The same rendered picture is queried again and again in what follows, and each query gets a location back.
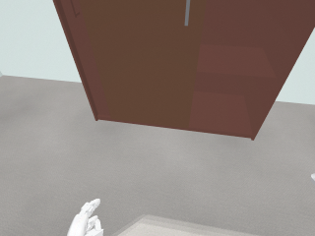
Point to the robot left hand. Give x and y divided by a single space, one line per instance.
82 225

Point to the wardrobe door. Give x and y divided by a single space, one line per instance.
146 57
83 44

